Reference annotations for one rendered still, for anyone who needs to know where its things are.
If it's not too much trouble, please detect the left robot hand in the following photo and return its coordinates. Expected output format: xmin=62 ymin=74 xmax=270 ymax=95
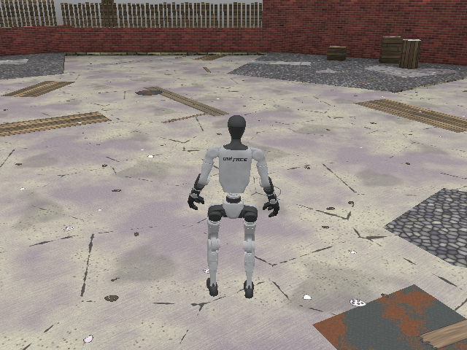
xmin=188 ymin=195 xmax=204 ymax=210

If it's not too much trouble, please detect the robot right upper arm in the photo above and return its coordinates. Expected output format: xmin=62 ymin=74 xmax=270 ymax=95
xmin=251 ymin=147 xmax=271 ymax=187

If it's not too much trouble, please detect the right robot forearm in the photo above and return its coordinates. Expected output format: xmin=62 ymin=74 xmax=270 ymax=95
xmin=263 ymin=177 xmax=278 ymax=204

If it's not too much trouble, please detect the robot left thigh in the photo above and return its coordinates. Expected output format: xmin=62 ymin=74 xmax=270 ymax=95
xmin=207 ymin=203 xmax=223 ymax=252

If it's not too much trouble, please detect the left robot forearm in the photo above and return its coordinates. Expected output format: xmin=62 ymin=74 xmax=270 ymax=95
xmin=190 ymin=174 xmax=205 ymax=198

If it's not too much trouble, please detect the right robot foot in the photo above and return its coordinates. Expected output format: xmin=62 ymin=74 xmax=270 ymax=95
xmin=244 ymin=280 xmax=254 ymax=299

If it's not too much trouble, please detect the right robot hand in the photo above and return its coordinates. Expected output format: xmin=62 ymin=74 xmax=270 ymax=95
xmin=263 ymin=201 xmax=279 ymax=217

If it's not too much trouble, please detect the robot left upper arm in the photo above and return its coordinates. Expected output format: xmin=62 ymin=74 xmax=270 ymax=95
xmin=198 ymin=146 xmax=220 ymax=185

